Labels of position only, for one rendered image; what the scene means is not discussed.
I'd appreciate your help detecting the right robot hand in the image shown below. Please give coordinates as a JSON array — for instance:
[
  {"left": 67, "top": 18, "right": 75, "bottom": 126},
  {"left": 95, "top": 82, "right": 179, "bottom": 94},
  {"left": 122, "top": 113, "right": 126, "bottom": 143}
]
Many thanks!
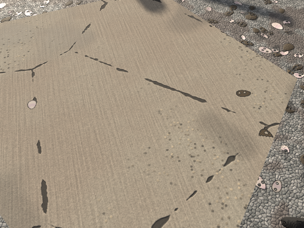
[{"left": 281, "top": 217, "right": 304, "bottom": 228}]

